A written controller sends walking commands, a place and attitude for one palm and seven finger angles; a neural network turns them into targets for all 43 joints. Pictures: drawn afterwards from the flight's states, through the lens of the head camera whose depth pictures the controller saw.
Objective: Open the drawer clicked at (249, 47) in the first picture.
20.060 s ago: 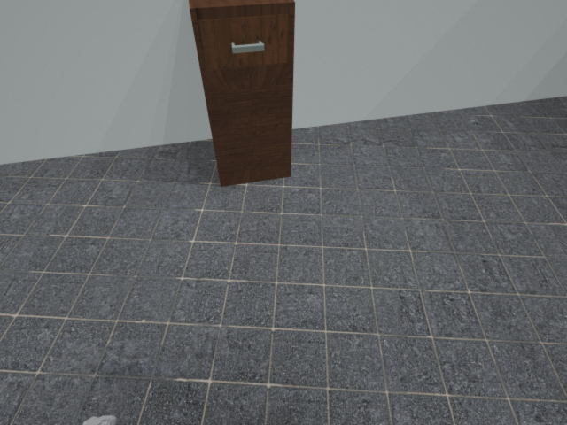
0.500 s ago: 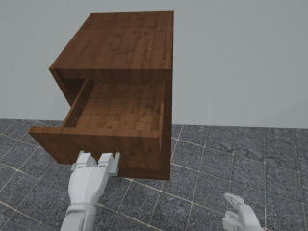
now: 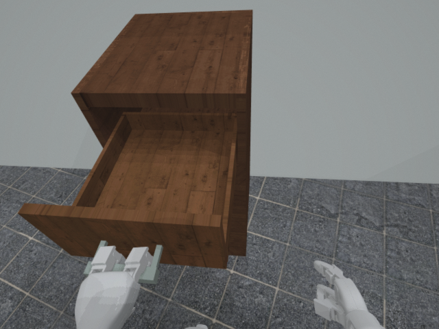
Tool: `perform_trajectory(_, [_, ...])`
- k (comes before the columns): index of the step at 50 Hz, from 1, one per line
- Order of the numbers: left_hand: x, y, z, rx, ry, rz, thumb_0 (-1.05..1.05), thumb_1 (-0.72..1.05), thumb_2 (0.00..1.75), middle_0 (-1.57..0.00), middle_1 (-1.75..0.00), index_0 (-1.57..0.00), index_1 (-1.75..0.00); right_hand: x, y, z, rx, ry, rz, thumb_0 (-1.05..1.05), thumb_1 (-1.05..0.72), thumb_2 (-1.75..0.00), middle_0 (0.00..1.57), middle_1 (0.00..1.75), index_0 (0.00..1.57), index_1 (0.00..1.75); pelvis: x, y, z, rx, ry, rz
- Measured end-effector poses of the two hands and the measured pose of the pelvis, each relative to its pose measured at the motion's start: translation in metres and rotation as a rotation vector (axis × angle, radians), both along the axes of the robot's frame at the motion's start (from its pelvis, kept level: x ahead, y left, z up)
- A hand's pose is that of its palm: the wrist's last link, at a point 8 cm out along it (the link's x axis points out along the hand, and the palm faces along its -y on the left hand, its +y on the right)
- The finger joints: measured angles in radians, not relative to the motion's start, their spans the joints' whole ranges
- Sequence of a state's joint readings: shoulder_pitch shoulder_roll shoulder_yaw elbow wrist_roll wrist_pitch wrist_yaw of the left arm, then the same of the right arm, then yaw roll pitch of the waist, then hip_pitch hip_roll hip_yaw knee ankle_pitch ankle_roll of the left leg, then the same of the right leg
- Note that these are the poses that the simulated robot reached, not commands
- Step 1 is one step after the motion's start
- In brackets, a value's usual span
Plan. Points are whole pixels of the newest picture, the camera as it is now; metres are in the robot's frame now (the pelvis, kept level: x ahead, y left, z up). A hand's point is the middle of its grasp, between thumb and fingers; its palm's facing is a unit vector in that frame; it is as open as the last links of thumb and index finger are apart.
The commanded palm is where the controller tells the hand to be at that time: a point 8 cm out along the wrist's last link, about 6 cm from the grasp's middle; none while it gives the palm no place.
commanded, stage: pull the drawer open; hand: left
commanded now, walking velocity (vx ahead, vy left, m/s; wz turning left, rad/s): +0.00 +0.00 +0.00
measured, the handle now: (126, 260) +0.23 +0.19 +0.02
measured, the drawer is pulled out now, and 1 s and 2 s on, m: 0.28 0.30 0.30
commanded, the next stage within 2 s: open the thumb to release the handle in 0.36 s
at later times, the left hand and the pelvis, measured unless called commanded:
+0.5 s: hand (121, 316) +0.15 +0.18 +0.00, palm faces -0.05 -0.14 -0.99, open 5.9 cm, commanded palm +0.12 +0.19 +0.06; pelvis +0.00 -0.01 -0.01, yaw +0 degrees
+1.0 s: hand (115, 311) +0.16 +0.19 +0.00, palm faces +0.00 -0.13 -0.99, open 12.7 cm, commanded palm +0.13 +0.19 +0.06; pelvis -0.01 -0.01 +0.00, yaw +1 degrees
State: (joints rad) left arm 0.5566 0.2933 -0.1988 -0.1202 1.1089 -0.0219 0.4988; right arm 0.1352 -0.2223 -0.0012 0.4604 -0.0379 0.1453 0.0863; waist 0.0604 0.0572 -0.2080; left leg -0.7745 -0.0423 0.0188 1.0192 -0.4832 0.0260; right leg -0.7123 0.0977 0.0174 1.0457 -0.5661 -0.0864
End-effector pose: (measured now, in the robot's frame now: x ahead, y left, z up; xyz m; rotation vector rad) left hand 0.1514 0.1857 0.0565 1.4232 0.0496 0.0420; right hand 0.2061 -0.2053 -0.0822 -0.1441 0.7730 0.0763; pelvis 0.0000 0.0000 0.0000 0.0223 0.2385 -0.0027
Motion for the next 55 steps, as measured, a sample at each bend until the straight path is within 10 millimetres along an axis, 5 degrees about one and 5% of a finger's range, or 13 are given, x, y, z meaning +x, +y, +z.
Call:
perform_trajectory(11, [-0.021, 0.0, 0.003, -0.006, 0.032, 0.011, 0.03, 0.72, 0.77, -0.23, -1.35, -0.42, -1.26, 0.0, -0.002, -0.002, 0.008, -0.023, 0.03, 0.01, -0.91, -0.89, 0.2, 0.3, 0.2, 0.3, -0.001, -0.005, -0.005, 0.007, 0.012, -0.002])
perform_trajectory(30, [-0.017, 0.015, 0.001, 0.044, 0.014, 0.005, 0.01, 0.68, 0.78, -0.29, -1.34, -0.39, -1.28, -0.004, -0.017, -0.028, -0.037, 0.055, 0.021, 0.01, -0.91, -0.89, 0.2, 0.3, 0.2, 0.3, 0.003, -0.011, -0.015, 0.01, 0.06, 0.012])
perform_trajectory(36, [-0.016, 0.012, 0.003, 0.008, 0.006, 0.051, 0.01, 0.47, 0.71, -0.32, -1.31, -0.39, -1.29, -0.005, -0.016, -0.028, -0.033, 0.074, 0.011, 0.01, -0.91, -0.89, 0.2, 0.3, 0.2, 0.3, 0.002, -0.012, -0.011, 0.01, 0.047, 0.021])
perform_trajectory(48, [-0.016, 0.013, 0.002, 0.012, 0.006, 0.038, 0.0, -0.23, 0.42, -0.31, -1.25, -0.34, -1.23, -0.006, -0.014, -0.012, -0.035, 0.039, 0.009, 0.01, -0.91, -0.89, 0.2, 0.3, 0.2, 0.3, -0.005, -0.013, -0.004, 0.002, 0.021, 0.023])
perform_trajectory(55, [-0.017, 0.013, 0.001, 0.005, -0.008, 0.033, 0.0, -0.42, 0.33, -0.29, -1.22, -0.33, -1.21, -0.01, -0.016, -0.008, -0.045, 0.026, -0.002, 0.01, -0.91, -0.89, 0.2, 0.3, 0.2, 0.3, -0.008, -0.011, -0.004, -0.004, 0.013, 0.022])
